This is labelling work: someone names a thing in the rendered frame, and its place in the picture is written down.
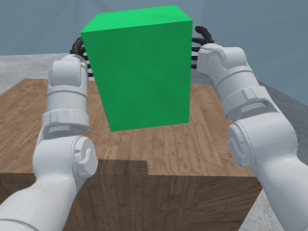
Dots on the robot right forearm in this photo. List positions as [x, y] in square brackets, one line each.
[239, 91]

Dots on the robot left upper arm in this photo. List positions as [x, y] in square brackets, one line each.
[61, 166]

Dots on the pedestal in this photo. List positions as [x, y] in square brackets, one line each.
[178, 177]

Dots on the robot right hand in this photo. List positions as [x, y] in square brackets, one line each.
[207, 39]

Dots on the carton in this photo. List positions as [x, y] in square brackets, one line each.
[141, 61]

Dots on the robot right upper arm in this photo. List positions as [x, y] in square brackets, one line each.
[266, 144]

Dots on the robot left forearm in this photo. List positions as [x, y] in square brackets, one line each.
[67, 95]

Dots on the robot left hand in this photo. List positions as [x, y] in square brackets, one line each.
[78, 50]

